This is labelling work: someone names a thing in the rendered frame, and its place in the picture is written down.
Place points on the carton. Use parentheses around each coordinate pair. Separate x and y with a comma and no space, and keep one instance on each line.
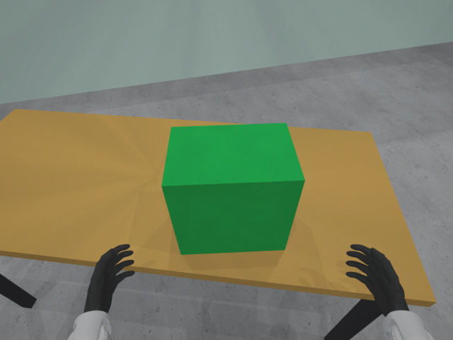
(232,188)

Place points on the left robot hand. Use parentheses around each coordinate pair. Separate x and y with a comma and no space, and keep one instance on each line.
(104,280)

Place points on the right robot hand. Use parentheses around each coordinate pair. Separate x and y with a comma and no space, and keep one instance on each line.
(382,280)

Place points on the left robot forearm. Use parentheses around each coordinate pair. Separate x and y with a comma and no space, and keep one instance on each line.
(92,325)

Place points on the table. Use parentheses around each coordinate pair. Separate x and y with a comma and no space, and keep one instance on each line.
(75,185)

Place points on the right robot forearm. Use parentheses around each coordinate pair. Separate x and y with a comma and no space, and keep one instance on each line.
(404,325)

